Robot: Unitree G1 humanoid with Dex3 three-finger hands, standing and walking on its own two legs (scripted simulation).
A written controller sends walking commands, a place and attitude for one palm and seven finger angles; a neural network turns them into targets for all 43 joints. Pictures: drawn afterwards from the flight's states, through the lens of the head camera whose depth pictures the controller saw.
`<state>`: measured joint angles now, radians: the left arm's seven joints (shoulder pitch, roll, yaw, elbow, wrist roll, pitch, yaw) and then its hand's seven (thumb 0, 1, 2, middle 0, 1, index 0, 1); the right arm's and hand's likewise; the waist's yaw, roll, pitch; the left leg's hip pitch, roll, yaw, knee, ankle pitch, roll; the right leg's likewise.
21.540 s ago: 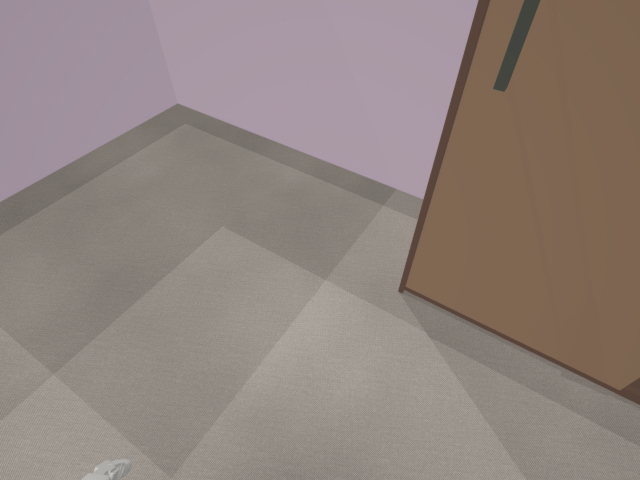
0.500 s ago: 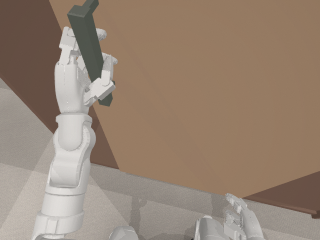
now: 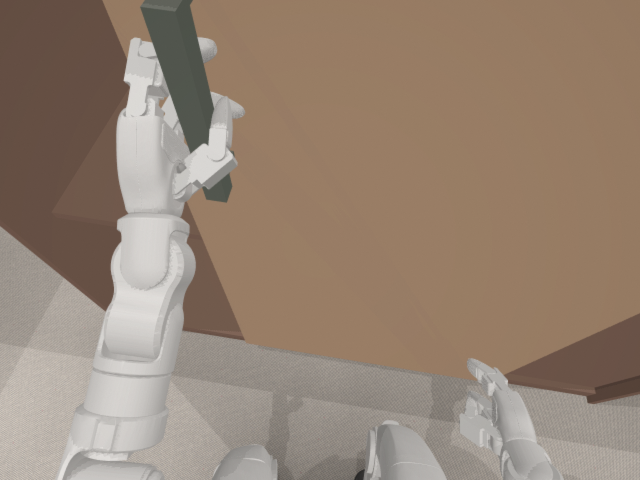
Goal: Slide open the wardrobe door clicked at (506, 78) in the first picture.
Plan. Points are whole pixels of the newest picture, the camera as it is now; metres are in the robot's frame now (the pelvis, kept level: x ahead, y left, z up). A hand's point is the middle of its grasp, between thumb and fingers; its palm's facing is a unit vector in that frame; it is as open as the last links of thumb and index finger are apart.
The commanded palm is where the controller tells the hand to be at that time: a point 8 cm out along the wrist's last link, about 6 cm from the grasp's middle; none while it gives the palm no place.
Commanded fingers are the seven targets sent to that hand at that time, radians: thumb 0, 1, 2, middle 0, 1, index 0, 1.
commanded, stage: step sideways, sliding the door along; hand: left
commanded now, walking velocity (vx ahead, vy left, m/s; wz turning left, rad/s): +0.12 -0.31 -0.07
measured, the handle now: (205, 106) +0.40 +0.17 +0.21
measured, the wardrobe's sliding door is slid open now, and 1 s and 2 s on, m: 0.37 0.49 0.49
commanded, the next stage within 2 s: stop walking and hold the door there in 1.28 s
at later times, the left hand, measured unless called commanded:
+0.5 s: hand (326, 157) +0.37 +0.05 +0.20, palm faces +0.35 -0.93 -0.07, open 6.4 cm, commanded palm +0.33 +0.03 +0.18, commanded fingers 0.00 0.90 0.90 -0.45 -1.40 -0.45 -1.40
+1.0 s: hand (361, 158) +0.37 +0.02 +0.20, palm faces +0.48 -0.87 -0.09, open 6.4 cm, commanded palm +0.33 -0.01 +0.18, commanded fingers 0.00 0.90 0.90 -0.45 -1.40 -0.45 -1.40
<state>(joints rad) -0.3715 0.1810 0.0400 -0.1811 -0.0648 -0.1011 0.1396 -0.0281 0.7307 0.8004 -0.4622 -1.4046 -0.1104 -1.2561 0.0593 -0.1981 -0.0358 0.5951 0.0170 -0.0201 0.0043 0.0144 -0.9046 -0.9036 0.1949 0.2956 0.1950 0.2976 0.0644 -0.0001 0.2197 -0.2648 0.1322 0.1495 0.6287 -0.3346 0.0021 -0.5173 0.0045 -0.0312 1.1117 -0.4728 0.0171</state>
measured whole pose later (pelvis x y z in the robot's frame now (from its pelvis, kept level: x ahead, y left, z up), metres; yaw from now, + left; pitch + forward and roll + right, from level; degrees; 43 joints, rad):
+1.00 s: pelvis +0.00 -0.25 +0.00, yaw +0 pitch -3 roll -4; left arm -0.52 0.35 0.26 0.08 -0.09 -0.01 0.17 -0.08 0.67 0.83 -0.48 -1.42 -0.24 -1.31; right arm 0.10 -0.16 0.01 0.53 0.05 -0.11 0.04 0.01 -0.90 -0.90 0.20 0.30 0.20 0.30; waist 0.16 0.05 0.22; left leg -0.24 0.30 0.09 0.56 -0.24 -0.15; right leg -0.22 0.00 -0.11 0.55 -0.18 0.04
